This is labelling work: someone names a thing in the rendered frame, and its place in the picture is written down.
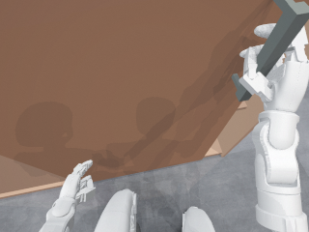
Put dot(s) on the left robot shin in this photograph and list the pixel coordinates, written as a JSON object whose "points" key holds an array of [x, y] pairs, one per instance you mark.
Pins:
{"points": [[133, 221]]}

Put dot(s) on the left robot forearm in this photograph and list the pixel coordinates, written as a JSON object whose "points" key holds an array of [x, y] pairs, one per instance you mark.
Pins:
{"points": [[60, 218]]}

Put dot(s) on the wardrobe door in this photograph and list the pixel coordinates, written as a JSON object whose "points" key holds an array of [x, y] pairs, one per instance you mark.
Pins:
{"points": [[16, 175], [133, 85]]}

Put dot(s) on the right robot hand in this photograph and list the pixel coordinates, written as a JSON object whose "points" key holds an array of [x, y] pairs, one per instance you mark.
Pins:
{"points": [[289, 80]]}

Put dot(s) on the left robot hand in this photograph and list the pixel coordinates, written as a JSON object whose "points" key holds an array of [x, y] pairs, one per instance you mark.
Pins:
{"points": [[80, 190]]}

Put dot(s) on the left robot thigh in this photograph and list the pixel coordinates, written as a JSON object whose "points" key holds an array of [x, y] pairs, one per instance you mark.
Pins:
{"points": [[116, 215]]}

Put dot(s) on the handle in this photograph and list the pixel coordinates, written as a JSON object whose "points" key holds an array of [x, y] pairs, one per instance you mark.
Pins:
{"points": [[291, 21]]}

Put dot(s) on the right robot forearm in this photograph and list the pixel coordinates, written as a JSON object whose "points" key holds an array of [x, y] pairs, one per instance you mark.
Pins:
{"points": [[277, 179]]}

